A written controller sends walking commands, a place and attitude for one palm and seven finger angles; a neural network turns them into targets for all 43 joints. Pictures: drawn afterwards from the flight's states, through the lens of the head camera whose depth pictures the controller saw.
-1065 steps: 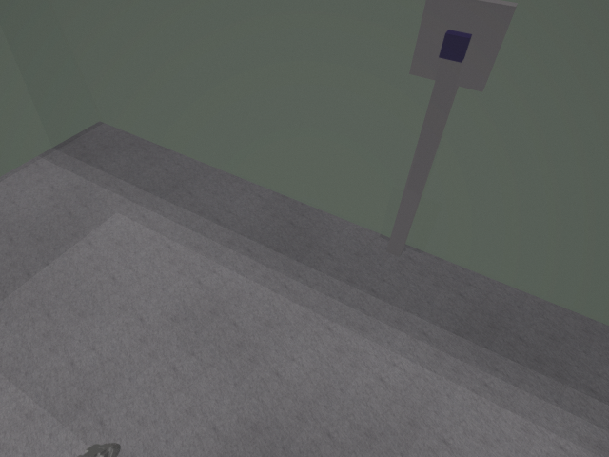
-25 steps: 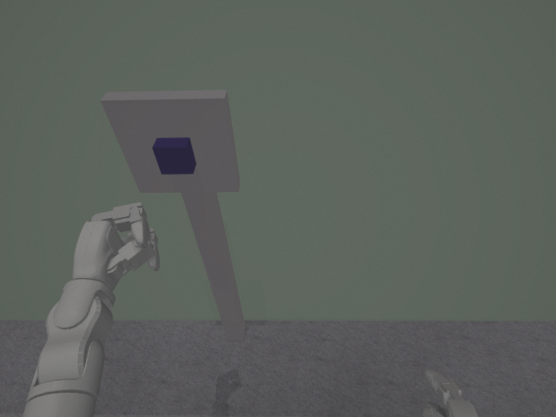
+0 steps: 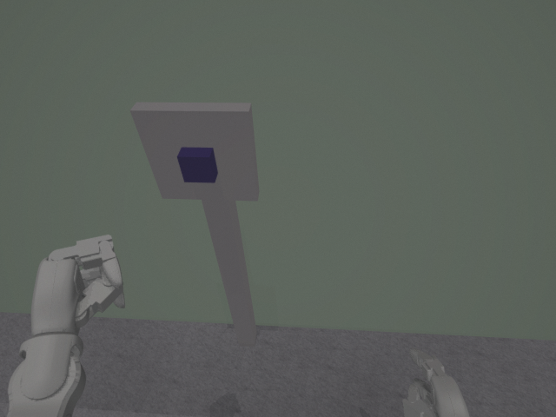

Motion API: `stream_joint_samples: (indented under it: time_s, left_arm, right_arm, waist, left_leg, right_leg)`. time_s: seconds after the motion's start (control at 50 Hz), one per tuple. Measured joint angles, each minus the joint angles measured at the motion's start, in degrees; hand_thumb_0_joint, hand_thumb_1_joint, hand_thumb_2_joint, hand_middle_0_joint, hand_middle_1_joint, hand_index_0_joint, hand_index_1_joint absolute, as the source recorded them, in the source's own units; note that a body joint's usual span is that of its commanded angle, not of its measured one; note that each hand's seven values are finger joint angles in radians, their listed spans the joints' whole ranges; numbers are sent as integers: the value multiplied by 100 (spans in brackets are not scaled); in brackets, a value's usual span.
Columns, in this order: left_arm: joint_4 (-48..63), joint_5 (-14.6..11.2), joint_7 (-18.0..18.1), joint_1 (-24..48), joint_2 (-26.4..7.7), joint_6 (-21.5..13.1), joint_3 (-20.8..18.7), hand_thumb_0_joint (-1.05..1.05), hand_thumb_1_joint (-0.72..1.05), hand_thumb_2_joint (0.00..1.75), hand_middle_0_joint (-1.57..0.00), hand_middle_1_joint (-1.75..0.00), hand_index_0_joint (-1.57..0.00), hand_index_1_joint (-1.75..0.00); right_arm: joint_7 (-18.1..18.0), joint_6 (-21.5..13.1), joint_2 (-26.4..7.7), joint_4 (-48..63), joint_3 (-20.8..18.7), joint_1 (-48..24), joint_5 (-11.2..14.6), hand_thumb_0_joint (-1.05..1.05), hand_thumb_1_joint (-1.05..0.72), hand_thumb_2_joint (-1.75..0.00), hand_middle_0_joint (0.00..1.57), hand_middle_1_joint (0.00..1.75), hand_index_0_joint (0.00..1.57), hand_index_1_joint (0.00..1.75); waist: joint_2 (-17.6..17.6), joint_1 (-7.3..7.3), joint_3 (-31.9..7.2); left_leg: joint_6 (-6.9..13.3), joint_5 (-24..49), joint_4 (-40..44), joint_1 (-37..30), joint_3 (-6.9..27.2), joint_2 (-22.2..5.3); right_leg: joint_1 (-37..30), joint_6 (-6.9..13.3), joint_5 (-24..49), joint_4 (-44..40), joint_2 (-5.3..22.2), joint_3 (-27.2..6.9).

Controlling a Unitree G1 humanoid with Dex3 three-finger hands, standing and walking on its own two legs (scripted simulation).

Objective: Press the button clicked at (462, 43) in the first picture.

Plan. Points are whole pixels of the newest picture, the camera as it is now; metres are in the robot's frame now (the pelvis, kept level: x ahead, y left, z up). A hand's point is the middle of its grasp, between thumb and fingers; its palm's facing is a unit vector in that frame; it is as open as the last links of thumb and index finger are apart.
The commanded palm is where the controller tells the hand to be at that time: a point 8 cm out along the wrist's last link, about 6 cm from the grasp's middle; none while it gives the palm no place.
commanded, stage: draw the hand back to the body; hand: left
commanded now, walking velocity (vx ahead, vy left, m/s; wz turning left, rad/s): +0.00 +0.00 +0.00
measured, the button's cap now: (198, 164) +0.50 +0.21 +0.11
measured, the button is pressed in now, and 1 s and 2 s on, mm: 0 0 0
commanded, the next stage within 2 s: step back with the hand held close in 0.58 s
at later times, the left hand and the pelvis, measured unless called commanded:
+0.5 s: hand (73, 301) +0.19 +0.25 +0.16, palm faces +0.43 -0.83 -0.36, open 3.1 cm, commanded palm +0.14 +0.29 +0.17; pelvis +0.01 +0.01 +0.00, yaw +0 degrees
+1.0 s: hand (73, 312) +0.18 +0.25 +0.15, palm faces +0.30 -0.84 -0.46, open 3.1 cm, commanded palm +0.12 +0.29 +0.17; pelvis -0.01 +0.02 +0.00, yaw -1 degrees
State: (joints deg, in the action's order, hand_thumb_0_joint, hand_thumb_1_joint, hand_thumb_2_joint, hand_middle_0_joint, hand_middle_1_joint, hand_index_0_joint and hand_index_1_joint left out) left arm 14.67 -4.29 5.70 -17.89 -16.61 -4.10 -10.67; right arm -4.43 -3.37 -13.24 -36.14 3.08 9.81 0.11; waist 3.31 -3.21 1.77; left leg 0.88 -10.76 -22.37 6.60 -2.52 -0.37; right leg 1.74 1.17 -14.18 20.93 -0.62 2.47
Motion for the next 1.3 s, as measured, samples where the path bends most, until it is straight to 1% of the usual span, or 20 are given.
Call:
stream_joint_samples:
  time_s: [0.16,0.34,0.44,0.54,0.72,0.74,0.82,0.94,1.04,1.14,1.3]
  left_arm:
    - [695,23,-7,-682,-99,-19,-227,2,89,90,-130,-150,-131,-150]
    - [1249,18,15,-1275,-200,-39,-527,2,89,90,-130,-150,-131,-150]
    - [1288,43,47,-1272,-160,-49,-534,1,89,90,-130,-150,-131,-150]
    - [1247,47,61,-1199,-123,-35,-504,1,89,90,-130,-150,-131,-150]
    - [1248,29,56,-1180,-158,-52,-508,2,89,90,-130,-150,-131,-150]
    - [1254,37,38,-1184,-178,-64,-549,2,89,90,-130,-150,-131,-150]
    - [1274,76,23,-1313,-269,-248,-778,1,89,90,-130,-150,-131,-150]
    - [1437,90,15,-1602,-387,-299,-758,1,89,90,-130,-150,-131,-150]
    - [1665,71,43,-1781,-590,-352,-841,1,89,90,-130,-150,-131,-150]
    - [1826,83,115,-1818,-695,-462,-971,1,89,90,-130,-150,-131,-150]
    - [1930,214,202,-1805,-610,-715,-1076,1,89,90,-130,-150,-131,-150]
  right_arm:
    - [77,67,50,64,-42,67,-38,1,-90,-90,21,30,20,30]
    - [73,31,19,117,-103,127,-29,1,-90,-90,21,30,20,30]
    - [42,-22,6,109,-118,111,-34,1,-90,-90,21,30,20,30]
    - [24,-43,37,89,-98,89,-46,1,-90,-90,21,30,20,30]
    - [18,-72,72,88,-81,113,-49,1,-90,-90,21,30,20,30]
    - [29,-33,64,113,-76,122,-41,1,-90,-90,21,30,20,30]
    - [88,193,22,245,-97,84,-36,1,-90,-90,21,30,20,30]
    - [78,473,-68,434,-247,46,19,1,-90,-90,21,30,20,30]
    - [51,591,-57,534,-327,45,68,1,-90,-90,21,30,20,30]
    - [49,544,-14,604,-323,71,84,1,-90,-90,20,30,20,30]
    - [51,256,52,647,-256,165,57,1,-90,-90,21,30,20,30]
  waist:
    - [9,5,-69]
    - [26,-73,-141]
    - [28,-116,-118]
    - [2,-114,-115]
    - [0,-70,-83]
    - [10,-56,-110]
    - [34,77,-208]
    - [-26,221,-141]
    - [-143,283,-65]
    - [-229,304,-32]
    - [-222,313,-11]
  left_leg:
    - [30,-107,-30,-80,-41,25]
    - [45,-212,-155,-48,-39,22]
    - [50,-210,-182,-31,-10,31]
    - [45,-188,-177,-26,-2,25]
    - [25,-155,-166,-40,-11,-12]
    - [26,-157,-192,18,-3,-28]
    - [36,-155,-316,376,5,-90]
    - [93,-39,-319,704,-77,-46]
    - [145,29,-400,917,-131,-16]
    - [196,101,-533,1139,-150,-2]
    - [277,171,-880,1564,-96,11]
  right_leg:
    - [-94,-39,-64,-23,28,-42]
    - [-106,-59,-119,9,27,-42]
    - [-106,-63,-121,23,34,-13]
    - [-99,-55,-107,27,27,-5]
    - [-117,-35,-53,-12,-10,-18]
    - [-82,-35,-37,-29,-25,-11]
    - [205,-46,64,-71,-84,-9]
    - [631,-110,118,96,-27,-81]
    - [913,-155,138,299,15,-127]
    - [1163,-187,186,491,37,-140]
    - [1570,-216,215,866,47,-97]
